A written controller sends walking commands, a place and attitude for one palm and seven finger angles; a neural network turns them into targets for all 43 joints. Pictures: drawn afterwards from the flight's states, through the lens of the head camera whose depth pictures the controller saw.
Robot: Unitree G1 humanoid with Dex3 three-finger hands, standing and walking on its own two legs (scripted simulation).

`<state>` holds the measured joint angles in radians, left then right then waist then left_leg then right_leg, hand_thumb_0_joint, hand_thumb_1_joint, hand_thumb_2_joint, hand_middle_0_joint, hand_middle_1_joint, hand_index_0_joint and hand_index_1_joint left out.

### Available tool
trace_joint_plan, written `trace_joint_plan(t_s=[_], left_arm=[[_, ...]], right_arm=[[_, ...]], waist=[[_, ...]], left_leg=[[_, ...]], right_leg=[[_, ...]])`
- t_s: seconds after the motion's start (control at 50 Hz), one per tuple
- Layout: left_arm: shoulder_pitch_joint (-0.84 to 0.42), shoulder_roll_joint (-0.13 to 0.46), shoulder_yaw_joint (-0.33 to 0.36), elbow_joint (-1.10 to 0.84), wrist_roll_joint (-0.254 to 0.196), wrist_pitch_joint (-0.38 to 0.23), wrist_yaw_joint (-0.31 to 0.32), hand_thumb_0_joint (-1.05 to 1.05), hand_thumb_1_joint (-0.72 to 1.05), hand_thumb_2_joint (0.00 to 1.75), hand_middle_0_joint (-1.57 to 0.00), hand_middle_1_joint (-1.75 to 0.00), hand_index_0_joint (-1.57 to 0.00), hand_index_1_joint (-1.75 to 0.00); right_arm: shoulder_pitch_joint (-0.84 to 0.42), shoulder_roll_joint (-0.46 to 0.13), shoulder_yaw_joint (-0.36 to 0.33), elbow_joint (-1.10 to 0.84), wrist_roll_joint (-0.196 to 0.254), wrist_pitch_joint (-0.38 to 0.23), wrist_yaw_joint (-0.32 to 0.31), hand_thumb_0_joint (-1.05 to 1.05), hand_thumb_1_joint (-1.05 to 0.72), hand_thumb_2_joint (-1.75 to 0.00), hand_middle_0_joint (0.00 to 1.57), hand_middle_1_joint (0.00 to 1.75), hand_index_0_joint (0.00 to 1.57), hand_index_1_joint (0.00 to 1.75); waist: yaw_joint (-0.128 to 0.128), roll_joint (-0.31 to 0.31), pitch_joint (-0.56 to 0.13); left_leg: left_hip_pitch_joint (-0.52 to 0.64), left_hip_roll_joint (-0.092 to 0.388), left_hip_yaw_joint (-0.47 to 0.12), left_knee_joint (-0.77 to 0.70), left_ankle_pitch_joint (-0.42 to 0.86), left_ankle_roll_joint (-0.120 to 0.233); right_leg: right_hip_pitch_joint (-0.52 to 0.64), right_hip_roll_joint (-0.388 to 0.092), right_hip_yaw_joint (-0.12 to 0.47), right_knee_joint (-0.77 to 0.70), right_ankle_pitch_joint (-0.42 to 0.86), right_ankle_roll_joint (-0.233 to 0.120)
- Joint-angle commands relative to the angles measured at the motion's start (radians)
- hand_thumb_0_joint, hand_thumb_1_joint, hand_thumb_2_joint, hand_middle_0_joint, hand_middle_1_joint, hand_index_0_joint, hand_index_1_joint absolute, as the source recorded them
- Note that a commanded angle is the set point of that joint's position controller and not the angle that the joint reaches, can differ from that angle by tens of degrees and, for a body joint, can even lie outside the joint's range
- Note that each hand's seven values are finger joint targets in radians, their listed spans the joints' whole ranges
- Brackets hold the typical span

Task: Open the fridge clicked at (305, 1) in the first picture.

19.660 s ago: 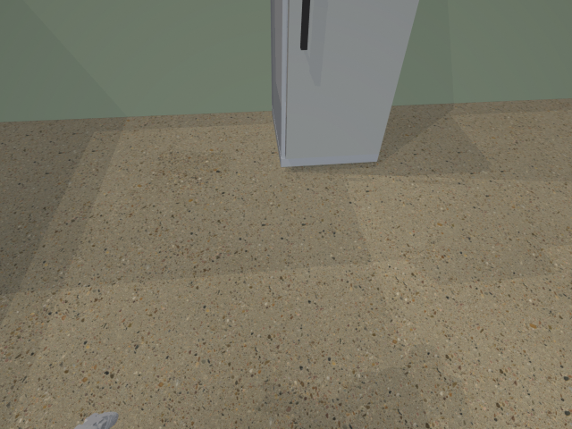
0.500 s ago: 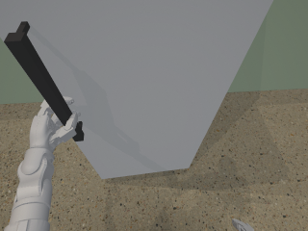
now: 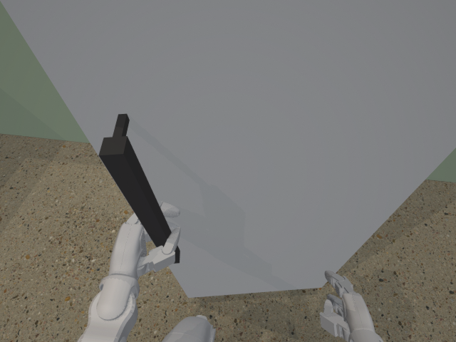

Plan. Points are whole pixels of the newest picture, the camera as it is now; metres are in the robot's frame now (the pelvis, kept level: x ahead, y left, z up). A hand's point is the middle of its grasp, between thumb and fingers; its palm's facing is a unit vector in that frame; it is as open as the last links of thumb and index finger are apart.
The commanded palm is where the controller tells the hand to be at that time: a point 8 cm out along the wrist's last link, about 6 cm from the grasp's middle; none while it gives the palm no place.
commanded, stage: walk backward, drawing the door open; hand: left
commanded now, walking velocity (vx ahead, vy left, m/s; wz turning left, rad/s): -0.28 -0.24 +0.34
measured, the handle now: (154, 207) +0.30 +0.15 +0.08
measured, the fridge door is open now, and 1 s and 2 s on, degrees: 13 38 80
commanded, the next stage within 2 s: stop walking and hold the door back in 1.82 s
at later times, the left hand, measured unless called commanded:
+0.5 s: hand (177, 279) +0.20 +0.10 +0.03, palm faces +0.31 -0.93 -0.19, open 6.0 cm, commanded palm +0.15 +0.14 +0.03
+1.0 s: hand out of the picture +0.08 +0.02 +0.03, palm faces +0.68 -0.69 -0.26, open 6.1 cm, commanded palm +0.02 +0.03 +0.03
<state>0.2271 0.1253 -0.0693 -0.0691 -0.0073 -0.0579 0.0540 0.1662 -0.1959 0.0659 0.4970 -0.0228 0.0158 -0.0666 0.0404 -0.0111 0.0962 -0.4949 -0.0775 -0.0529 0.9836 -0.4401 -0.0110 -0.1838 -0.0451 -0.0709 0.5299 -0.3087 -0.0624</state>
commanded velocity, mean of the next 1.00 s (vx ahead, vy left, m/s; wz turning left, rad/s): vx -0.22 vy -0.33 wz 0.63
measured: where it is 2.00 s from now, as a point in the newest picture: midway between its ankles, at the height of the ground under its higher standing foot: outside the picture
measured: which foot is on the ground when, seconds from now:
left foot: up 0.00-0.06, down 0.08-0.24, up 0.26-0.48, down 0.50-0.76, up 0.78-0.96, down 0.98-1.00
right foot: down 0.00-0.08, up 0.10-0.18, down 0.20-0.50, up 0.52-0.72, down 0.74-0.96, up 0.98-1.00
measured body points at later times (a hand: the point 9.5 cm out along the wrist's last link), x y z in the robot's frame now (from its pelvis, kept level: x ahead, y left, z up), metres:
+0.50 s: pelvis +0.00 -0.08 -0.01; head +0.03 -0.10 +0.44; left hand +0.18 +0.15 +0.05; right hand +0.20 -0.26 -0.12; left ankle -0.05 +0.04 -0.74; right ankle +0.01 -0.08 -0.74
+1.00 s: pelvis -0.03 -0.28 -0.04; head -0.02 -0.27 +0.41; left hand +0.04 +0.05 +0.04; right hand +0.25 -0.39 -0.10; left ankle -0.07 -0.20 -0.76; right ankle +0.15 -0.30 -0.72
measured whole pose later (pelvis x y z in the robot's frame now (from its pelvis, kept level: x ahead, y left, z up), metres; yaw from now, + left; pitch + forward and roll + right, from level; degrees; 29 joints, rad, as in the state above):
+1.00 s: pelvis -0.03 -0.28 -0.04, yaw +33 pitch -1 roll -3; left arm 0.30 0.22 0.12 -0.15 0.01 -0.05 0.11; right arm 0.21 -0.22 -0.01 0.55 -0.02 -0.11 -0.11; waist -0.04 0.03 0.02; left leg -0.33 0.02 0.04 0.74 -0.49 0.02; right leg -0.59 -0.06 -0.20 0.82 -0.35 0.01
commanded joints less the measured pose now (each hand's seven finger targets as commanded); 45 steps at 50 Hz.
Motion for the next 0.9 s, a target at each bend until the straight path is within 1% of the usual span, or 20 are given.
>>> trace_joint_plan(t_s=[0.0, 0.02, 0.06, 0.1, 0.18, 0.22, 0.24, 0.3, 0.36, 0.42, 0.44, 0.46, 0.48, 0.5, 0.58, 0.68, 0.74, 0.76, 0.8, 0.88], left_arm=[[-0.078, 0.085, 0.046, -0.256, 0.004, -0.104, 0.015, 0.0, 0.9, 0.9, -0.45, -1.4, -0.45, -1.4], [-0.062, 0.082, 0.031, -0.271, -0.002, -0.103, 0.022, 0.0, 0.9, 0.9, -0.45, -1.4, -0.45, -1.4], [-0.033, 0.045, -0.016, -0.325, -0.003, -0.101, 0.041, 0.0, 0.9, 0.9, -0.45, -1.4, -0.45, -1.4], [0.019, 0.041, -0.036, -0.326, 0.017, -0.107, 0.073, 0.0, 0.9, 0.9, -0.45, -1.4, -0.45, -1.4], [0.097, 0.091, 0.047, -0.321, 0.029, -0.064, 0.061, 0.0, 0.9, 0.9, -0.45, -1.4, -0.45, -1.4], [0.045, 0.162, 0.096, -0.35, 0.029, -0.042, 0.063, 0.0, 0.9, 0.9, -0.45, -1.4, -0.45, -1.4], [-0.01, 0.137, 0.09, -0.329, 0.026, -0.03, 0.067, 0.0, 0.9, 0.9, -0.45, -1.4, -0.45, -1.4], [-0.005, 0.118, 0.066, -0.238, 0.042, -0.053, 0.039, 0.0, 0.9, 0.9, -0.45, -1.4, -0.45, -1.4], [0.005, 0.11, 0.064, -0.232, 0.048, -0.09, 0.033, 0.0, 0.9, 0.9, -0.45, -1.4, -0.45, -1.4], [0.051, 0.092, 0.049, -0.209, 0.033, -0.094, 0.038, 0.0, 0.9, 0.9, -0.45, -1.4, -0.45, -1.4], [0.047, 0.082, 0.04, -0.226, 0.027, -0.099, 0.038, 0.0, 0.9, 0.9, -0.45, -1.4, -0.45, -1.4], [0.031, 0.077, 0.02, -0.243, 0.025, -0.105, 0.038, 0.0, 0.9, 0.9, -0.45, -1.4, -0.45, -1.4], [0.021, 0.068, 0.022, -0.272, 0.035, -0.12, 0.042, 0.0, 0.9, 0.9, -0.45, -1.4, -0.45, -1.4], [0.046, 0.087, 0.044, -0.271, 0.08, -0.129, 0.057, 0.0, 0.9, 0.9, -0.45, -1.4, -0.45, -1.4], [0.032, 0.107, 0.08, -0.269, 0.081, -0.079, 0.047, 0.0, 0.9, 0.9, -0.45, -1.4, -0.45, -1.4], [-0.043, 0.127, 0.108, -0.195, 0.039, -0.07, 0.058, 0.0, 0.9, 0.9, -0.45, -1.4, -0.45, -1.4], [-0.097, 0.252, 0.213, -0.318, 0.037, -0.067, 0.07, 0.0, 0.9, 0.9, -0.45, -1.4, -0.45, -1.4], [-0.069, 0.298, 0.27, -0.34, 0.039, -0.066, 0.08, 0.0, 0.9, 0.9, -0.45, -1.4, -0.45, -1.4], [-0.016, 0.293, 0.294, -0.257, 0.045, -0.049, 0.081, 0.0, 0.9, 0.9, -0.45, -1.4, -0.45, -1.4], [-0.1, 0.219, 0.252, -0.281, 0.029, -0.061, 0.06, 0.0, 0.9, 0.9, -0.45, -1.4, -0.45, -1.4]], right_arm=[[-0.064, -0.066, -0.028, -0.095, -0.012, -0.022, -0.023, 0.0, -0.9, -0.9, 0.2, 0.3, 0.2, 0.3], [-0.059, -0.077, -0.044, -0.083, -0.005, -0.028, -0.033, 0.0, -0.9, -0.9, 0.2, 0.3, 0.2, 0.3], [-0.105, -0.115, -0.052, -0.12, -0.005, -0.049, -0.03, 0.0, -0.9, -0.9, 0.2, 0.3, 0.2, 0.3], [-0.124, -0.1, -0.049, -0.131, -0.009, -0.051, -0.034, 0.0, -0.9, -0.9, 0.2, 0.3, 0.2, 0.3], [-0.162, -0.064, -0.039, -0.077, -0.02, -0.063, -0.019, 0.0, -0.9, -0.9, 0.2, 0.3, 0.2, 0.3], [-0.151, -0.025, -0.047, -0.085, 0.003, -0.052, -0.02, 0.0, -0.9, -0.9, 0.2, 0.3, 0.2, 0.3], [-0.162, -0.047, -0.057, -0.061, 0.016, -0.07, -0.027, 0.0, -0.9, -0.9, 0.2, 0.3, 0.2, 0.3], [-0.114, -0.026, -0.038, -0.026, -0.026, -0.11, -0.029, 0.0, -0.9, -0.9, 0.2, 0.3, 0.2, 0.3], [-0.086, -0.028, -0.032, -0.019, -0.029, -0.129, -0.046, 0.0, -0.9, -0.9, 0.2, 0.3, 0.2, 0.3], [-0.017, -0.046, -0.034, -0.017, -0.023, -0.143, -0.066, 0.0, -0.9, -0.9, 0.2, 0.3, 0.2, 0.3], [0.03, -0.059, -0.039, -0.018, -0.022, -0.146, -0.072, 0.0, -0.9, -0.9, 0.2, 0.3, 0.2, 0.3], [0.053, -0.086, -0.051, -0.026, -0.027, -0.145, -0.075, 0.0, -0.9, -0.9, 0.2, 0.3, 0.2, 0.3], [0.034, -0.118, -0.068, -0.041, -0.037, -0.145, -0.065, 0.0, -0.9, -0.9, 0.2, 0.3, 0.2, 0.3], [0.02, -0.12, -0.07, -0.038, -0.051, -0.143, -0.048, 0.0, -0.9, -0.9, 0.2, 0.3, 0.2, 0.3], [-0.052, -0.123, -0.091, -0.024, -0.042, -0.152, -0.043, 0.0, -0.9, -0.9, 0.2, 0.3, 0.2, 0.3], [-0.095, -0.111, -0.079, -0.052, 0.022, -0.168, -0.049, 0.0, -0.9, -0.9, 0.2, 0.3, 0.2, 0.3], [-0.104, -0.029, -0.079, -0.043, 0.026, -0.167, -0.041, 0.0, -0.9, -0.9, 0.2, 0.3, 0.2, 0.3], [-0.109, -0.03, -0.086, -0.033, 0.019, -0.171, -0.039, 0.0, -0.9, -0.9, 0.2, 0.3, 0.2, 0.3], [-0.072, -0.033, -0.09, -0.003, 0.016, -0.137, -0.04, 0.0, -0.9, -0.9, 0.2, 0.3, 0.2, 0.3], [-0.033, -0.047, -0.074, -0.035, 0.025, -0.135, -0.051, 0.0, -0.9, -0.9, 0.2, 0.3, 0.2, 0.3]], waist=[[-0.066, 0.047, -0.381], [-0.077, 0.07, -0.398], [-0.047, 0.291, -0.423], [-0.055, 0.14, -0.202], [-0.035, 0.192, -0.198], [-0.051, -0.217, -0.203], [-0.033, -0.266, -0.169], [-0.056, -0.061, -0.178], [-0.03, -0.065, -0.253], [-0.055, -0.074, -0.352], [-0.088, -0.036, -0.388], [-0.121, 0.079, -0.412], [-0.082, 0.247, -0.409], [-0.071, 0.144, -0.354], [-0.041, 0.171, -0.225], [-0.037, 0.315, -0.161], [-0.035, -0.215, -0.15], [-0.002, -0.254, -0.218], [-0.037, -0.293, -0.254], [-0.069, -0.193, -0.194]], left_leg=[[0.37, 0.07, 0.125, -0.389, 0.489, -0.008], [0.525, 0.112, 0.103, -0.484, 0.628, 0.001], [0.565, 0.379, -0.317, -0.663, 0.77, 0.154], [0.336, 0.398, -0.48, -0.79, 0.399, 0.223], [0.134, 0.313, -0.277, -0.639, 0.327, 0.139], [0.122, 0.069, 0.044, -0.257, 0.017, -0.006], [0.096, 0.015, 0.082, 0.054, -0.023, -0.023], [-0.025, 0.067, 0.09, 0.156, 0.033, -0.036], [-0.025, 0.085, 0.173, -0.114, 0.035, -0.025], [0.095, 0.09, 0.205, -0.444, 0.154, 0.0], [0.277, 0.12, 0.18, -0.611, 0.284, 0.023], [0.627, 0.289, -0.034, -0.686, 0.806, 0.1], [0.861, 0.557, -0.405, -0.619, 1.312, 0.226], [0.833, 0.618, -0.487, -0.582, 1.361, 0.271], [0.486, 0.461, -0.232, -0.574, 0.916, 0.152], [-0.044, 0.196, 0.028, -0.608, -0.132, 0.054], [0.035, 0.026, 0.119, 0.042, -0.165, -0.017], [0.034, 0.042, 0.091, 0.294, -0.198, -0.005], [0.061, 0.076, 0.118, 0.469, -0.147, -0.019], [0.25, 0.106, 0.159, -0.075, -0.187, -0.005]], right_leg=[[-0.036, -0.105, -0.03, 0.019, 0.53, -0.017], [-0.123, -0.067, -0.078, 0.1, 0.336, 0.027], [-0.227, 0.094, 0.001, 0.474, -0.308, 0.089], [-0.219, 0.117, 0.09, 0.463, -0.312, 0.095], [-0.037, 0.046, 0.143, -0.029, -0.162, 0.061], [-0.18, -0.179, 0.344, -0.367, -0.212, -0.013], [-0.288, -0.25, 0.364, -0.379, -0.092, -0.074], [-0.115, -0.169, 0.129, -0.197, 0.602, -0.027], [0.152, -0.164, 0.072, -0.085, 0.946, -0.042], [0.263, -0.114, 0.013, 0.058, 1.104, 0.069], [0.162, -0.065, -0.04, 0.197, 1.057, 0.149], [-0.172, 0.004, -0.055, 0.402, 0.748, 0.262], [-0.552, 0.075, 0.053, 0.617, -0.076, 0.231], [-0.617, 0.055, 0.163, 0.666, -0.26, 0.174], [-0.444, 0.004, 0.143, 0.399, -0.092, 0.118], [0.081, 0.079, -0.039, 0.018, 0.035, 0.115], [-0.235, -0.254, 0.302, -0.357, -0.222, -0.034], [-0.233, -0.343, 0.332, -0.384, -0.266, -0.098], [-0.289, -0.301, 0.254, -0.413, -0.476, -0.063], [-0.319, -0.197, -0.075, -0.252, -0.221, -0.005]])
